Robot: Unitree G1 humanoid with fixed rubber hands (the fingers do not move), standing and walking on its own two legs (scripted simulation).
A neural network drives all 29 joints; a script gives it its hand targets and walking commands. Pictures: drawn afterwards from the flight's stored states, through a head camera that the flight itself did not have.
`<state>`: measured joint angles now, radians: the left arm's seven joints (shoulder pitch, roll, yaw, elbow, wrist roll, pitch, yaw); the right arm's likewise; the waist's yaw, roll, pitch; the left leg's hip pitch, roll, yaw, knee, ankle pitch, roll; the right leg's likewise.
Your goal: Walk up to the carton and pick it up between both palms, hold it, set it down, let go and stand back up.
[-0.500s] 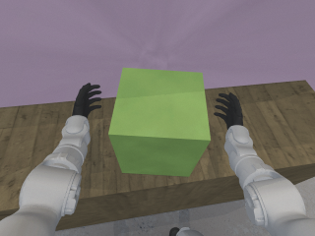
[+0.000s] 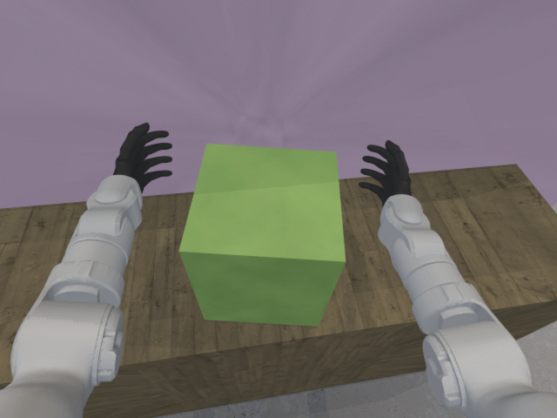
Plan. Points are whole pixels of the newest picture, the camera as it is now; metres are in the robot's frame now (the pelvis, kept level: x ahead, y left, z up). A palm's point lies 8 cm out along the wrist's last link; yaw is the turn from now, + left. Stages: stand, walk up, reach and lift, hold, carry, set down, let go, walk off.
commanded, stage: set down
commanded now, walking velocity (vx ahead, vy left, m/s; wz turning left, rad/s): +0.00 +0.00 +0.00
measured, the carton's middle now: (266, 241) +0.39 -0.01 -0.03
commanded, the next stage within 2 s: none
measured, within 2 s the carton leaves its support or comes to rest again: neither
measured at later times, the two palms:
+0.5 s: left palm (105, 190) +0.40 +0.21 +0.12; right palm (404, 210) +0.35 -0.20 +0.10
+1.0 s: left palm (98, 265) +0.32 +0.22 +0.06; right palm (406, 275) +0.27 -0.19 +0.05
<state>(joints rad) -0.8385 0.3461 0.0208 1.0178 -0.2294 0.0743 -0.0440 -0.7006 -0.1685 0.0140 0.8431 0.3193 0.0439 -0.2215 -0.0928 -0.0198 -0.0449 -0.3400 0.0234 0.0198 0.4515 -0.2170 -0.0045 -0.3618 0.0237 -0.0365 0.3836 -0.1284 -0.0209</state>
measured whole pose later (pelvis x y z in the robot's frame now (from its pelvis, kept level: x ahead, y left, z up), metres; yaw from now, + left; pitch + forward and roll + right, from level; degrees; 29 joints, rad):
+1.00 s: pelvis +0.01 +0.01 +0.01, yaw -1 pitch -5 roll -1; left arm -0.19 0.27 0.07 0.32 -0.16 0.22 -0.07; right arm -0.04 -0.12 -0.03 0.25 0.23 0.11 -0.16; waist -0.03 -0.02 0.06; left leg -0.06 0.01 0.05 0.36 -0.22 0.01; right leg -0.09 0.01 -0.01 0.30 -0.13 -0.01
